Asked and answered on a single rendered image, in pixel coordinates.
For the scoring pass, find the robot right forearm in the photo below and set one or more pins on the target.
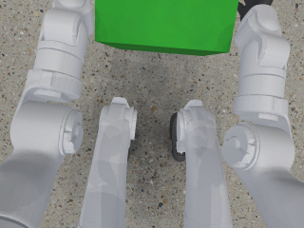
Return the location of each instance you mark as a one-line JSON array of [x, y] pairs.
[[263, 58]]

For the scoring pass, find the right robot hand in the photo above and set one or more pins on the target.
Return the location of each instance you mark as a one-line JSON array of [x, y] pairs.
[[242, 10]]

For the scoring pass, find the right robot foot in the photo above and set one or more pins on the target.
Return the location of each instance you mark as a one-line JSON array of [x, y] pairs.
[[178, 156]]

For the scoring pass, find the robot left upper arm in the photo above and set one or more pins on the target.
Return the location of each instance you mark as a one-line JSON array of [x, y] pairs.
[[42, 135]]

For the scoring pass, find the right robot shin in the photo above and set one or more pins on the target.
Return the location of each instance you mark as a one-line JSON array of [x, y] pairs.
[[179, 146]]

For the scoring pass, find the robot left forearm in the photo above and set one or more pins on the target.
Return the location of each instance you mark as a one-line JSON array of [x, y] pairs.
[[61, 52]]

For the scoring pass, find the robot right upper arm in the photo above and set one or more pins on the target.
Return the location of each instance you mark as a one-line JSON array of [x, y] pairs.
[[262, 157]]

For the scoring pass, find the carton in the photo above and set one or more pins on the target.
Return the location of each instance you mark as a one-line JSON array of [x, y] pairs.
[[188, 27]]

